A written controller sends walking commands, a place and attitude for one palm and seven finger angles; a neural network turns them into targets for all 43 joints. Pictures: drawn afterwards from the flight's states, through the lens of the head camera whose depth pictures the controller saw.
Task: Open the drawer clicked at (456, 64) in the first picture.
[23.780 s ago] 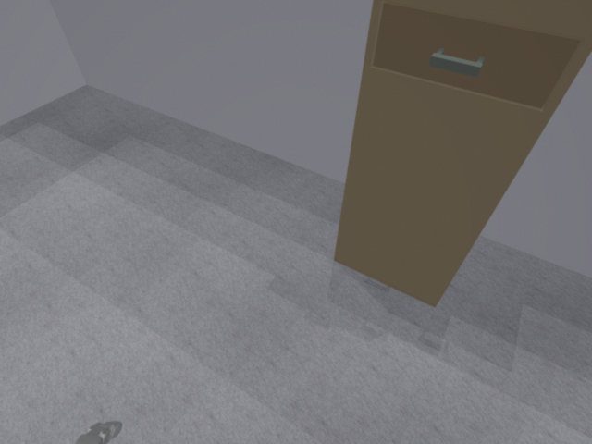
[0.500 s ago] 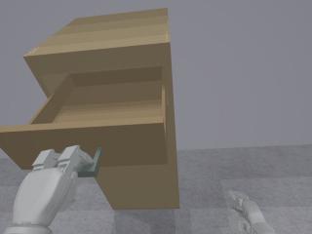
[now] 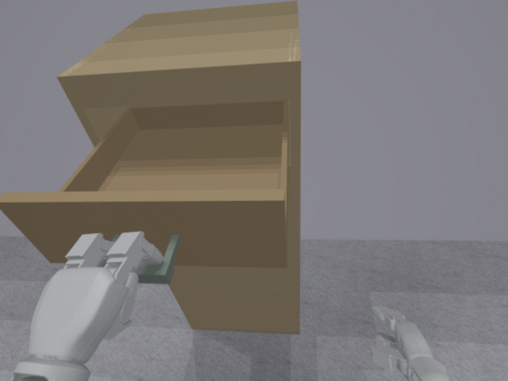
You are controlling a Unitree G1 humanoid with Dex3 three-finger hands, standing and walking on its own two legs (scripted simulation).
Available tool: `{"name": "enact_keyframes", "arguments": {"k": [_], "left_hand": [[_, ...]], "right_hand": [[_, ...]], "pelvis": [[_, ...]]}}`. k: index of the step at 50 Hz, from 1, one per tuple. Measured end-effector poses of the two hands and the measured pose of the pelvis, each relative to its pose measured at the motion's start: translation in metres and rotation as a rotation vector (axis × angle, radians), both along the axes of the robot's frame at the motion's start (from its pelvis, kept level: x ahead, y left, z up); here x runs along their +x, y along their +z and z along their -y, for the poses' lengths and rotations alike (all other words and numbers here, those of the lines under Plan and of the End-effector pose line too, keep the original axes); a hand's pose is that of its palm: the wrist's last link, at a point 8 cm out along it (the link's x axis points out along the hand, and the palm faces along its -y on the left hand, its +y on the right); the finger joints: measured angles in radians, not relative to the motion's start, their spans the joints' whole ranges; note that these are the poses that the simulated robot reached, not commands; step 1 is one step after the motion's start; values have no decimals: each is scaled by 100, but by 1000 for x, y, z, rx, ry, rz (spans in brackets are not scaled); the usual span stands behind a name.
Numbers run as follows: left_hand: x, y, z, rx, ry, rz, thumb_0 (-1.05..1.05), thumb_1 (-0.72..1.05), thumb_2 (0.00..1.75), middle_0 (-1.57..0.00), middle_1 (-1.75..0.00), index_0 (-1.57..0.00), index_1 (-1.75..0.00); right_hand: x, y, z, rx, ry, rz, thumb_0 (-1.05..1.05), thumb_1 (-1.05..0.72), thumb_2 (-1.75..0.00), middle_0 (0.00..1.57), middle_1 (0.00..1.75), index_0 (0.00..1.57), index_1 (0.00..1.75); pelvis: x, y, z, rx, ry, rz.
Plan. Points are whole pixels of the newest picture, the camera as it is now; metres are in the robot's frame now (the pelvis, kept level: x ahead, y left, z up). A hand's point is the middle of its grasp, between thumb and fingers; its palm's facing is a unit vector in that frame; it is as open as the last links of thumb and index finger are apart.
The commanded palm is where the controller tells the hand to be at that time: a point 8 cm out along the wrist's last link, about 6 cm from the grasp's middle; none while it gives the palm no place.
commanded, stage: open the thumb to release the handle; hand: left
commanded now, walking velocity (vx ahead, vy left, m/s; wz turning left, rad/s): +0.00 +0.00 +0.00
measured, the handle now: (139, 257) +0.22 +0.19 +0.15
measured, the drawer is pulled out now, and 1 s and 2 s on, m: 0.25 0.25 0.21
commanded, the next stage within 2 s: lift the hand off the handle in 0.40 s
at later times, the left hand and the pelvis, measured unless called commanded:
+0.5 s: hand (110, 311) +0.16 +0.21 +0.13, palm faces +0.12 -0.19 -0.97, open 13.5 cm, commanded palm +0.12 +0.19 +0.18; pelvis -0.02 +0.00 +0.00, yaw +1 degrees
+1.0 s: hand (118, 298) +0.18 +0.21 +0.13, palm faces +0.14 -0.23 -0.96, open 13.8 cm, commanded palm +0.13 +0.18 +0.22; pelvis -0.02 +0.03 +0.00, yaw +2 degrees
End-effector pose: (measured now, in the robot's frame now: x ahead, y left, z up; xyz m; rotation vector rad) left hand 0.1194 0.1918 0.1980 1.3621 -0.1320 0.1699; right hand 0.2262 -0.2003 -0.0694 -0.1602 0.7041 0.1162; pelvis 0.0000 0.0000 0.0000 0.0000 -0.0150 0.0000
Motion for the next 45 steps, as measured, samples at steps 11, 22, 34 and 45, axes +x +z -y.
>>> {"name": "enact_keyframes", "arguments": {"k": [11,22,34,45], "left_hand": [[6,2,-21,25,122,-3,-9,35,74,-27,-120,-35,-129],[12,-18,-24,-14,110,-107,-2,-30,40,-31,-121,-28,-121],[17,-26,-26,-37,97,-65,0,-48,31,-30,-121,-30,-119],[29,-25,-26,-48,102,-62,0,-49,30,-32,-120,-32,-120]], "right_hand": [[-13,-4,-20,37,26,-17,2,-91,-90,20,30,20,30],[-21,5,-9,-25,7,18,2,-91,-90,20,30,20,30],[-15,3,-24,-40,30,3,2,-91,-90,20,30,20,30],[-5,2,-71,39,99,5,2,-91,-90,20,30,20,30]], "pelvis": [[-12,3,3,4,20,26],[-18,5,-2,-3,22,39],[-18,4,-16,-8,30,25],[-20,2,-27,-5,35,36]]}}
